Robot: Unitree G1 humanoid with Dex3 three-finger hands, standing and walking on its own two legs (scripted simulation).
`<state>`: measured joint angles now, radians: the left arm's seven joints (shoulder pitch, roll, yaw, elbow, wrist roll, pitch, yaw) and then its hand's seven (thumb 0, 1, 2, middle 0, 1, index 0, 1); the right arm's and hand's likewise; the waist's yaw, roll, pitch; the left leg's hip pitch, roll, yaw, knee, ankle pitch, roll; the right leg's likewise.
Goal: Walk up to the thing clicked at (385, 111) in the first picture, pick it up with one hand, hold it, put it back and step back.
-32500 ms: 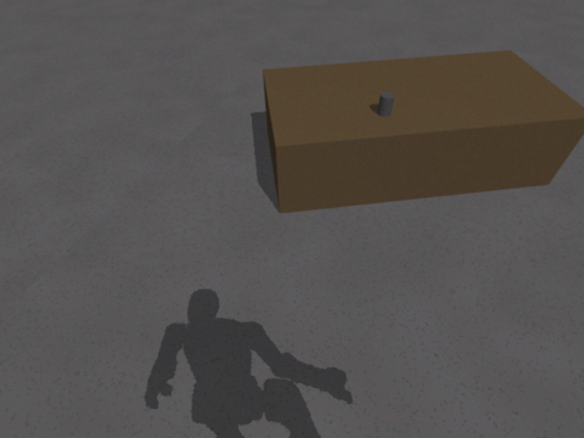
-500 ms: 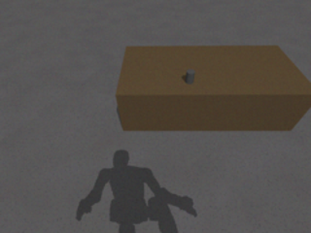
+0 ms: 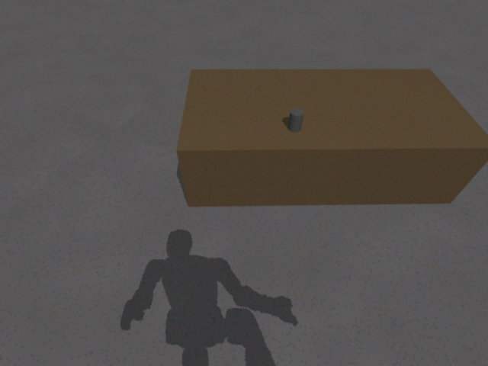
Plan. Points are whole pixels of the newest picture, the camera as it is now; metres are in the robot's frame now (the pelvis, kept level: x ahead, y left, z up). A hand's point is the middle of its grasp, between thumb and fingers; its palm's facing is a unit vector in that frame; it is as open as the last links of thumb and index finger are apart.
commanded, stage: step back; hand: right
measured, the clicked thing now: (295, 120) +1.14 -0.21 -0.33
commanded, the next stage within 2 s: stand in 0.20 s
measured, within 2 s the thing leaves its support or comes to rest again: neither
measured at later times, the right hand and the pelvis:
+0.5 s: hand out of the picture +0.09 -0.26 -0.14, palm faces +0.02 +0.94 -0.33, open 7.4 cm; pelvis +0.00 -0.01 +0.02, yaw +0 degrees
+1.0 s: hand out of the picture +0.06 -0.26 -0.14, palm faces -0.01 +0.95 -0.32, open 7.4 cm; pelvis -0.01 -0.01 +0.02, yaw +0 degrees
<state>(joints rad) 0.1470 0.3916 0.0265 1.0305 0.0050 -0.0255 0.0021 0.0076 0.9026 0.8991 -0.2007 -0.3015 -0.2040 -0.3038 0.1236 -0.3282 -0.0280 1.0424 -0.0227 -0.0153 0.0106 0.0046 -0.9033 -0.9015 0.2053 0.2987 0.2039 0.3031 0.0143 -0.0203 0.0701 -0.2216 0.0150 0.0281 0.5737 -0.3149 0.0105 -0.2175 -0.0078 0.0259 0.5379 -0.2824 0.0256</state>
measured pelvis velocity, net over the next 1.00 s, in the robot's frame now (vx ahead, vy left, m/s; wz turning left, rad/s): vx -0.01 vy -0.01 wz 0.00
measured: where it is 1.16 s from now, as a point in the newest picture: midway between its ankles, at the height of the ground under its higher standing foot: outside the picture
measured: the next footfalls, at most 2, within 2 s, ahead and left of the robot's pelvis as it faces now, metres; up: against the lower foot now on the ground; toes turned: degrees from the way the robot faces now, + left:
none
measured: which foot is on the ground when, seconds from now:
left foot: down 0.00-1.00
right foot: down 0.00-1.00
